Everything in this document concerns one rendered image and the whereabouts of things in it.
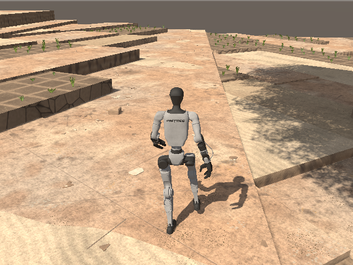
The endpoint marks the left robot thigh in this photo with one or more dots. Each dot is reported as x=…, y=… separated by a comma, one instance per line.
x=164, y=167

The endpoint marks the robot thigh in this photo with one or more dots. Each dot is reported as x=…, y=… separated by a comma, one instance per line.
x=164, y=167
x=189, y=160

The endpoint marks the left robot forearm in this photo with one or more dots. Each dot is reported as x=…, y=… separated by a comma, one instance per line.
x=154, y=141

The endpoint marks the right robot hand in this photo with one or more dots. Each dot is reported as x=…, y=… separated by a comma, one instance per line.
x=209, y=169

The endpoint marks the right robot upper arm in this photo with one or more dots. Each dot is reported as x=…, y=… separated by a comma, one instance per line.
x=196, y=126

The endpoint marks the left robot upper arm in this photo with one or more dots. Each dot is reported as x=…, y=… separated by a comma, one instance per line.
x=156, y=124

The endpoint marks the right robot thigh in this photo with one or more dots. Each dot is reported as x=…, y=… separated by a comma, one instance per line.
x=189, y=160

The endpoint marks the left robot hand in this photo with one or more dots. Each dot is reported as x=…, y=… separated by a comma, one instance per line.
x=161, y=142

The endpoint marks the right robot forearm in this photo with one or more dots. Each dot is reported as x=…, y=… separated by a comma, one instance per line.
x=203, y=150

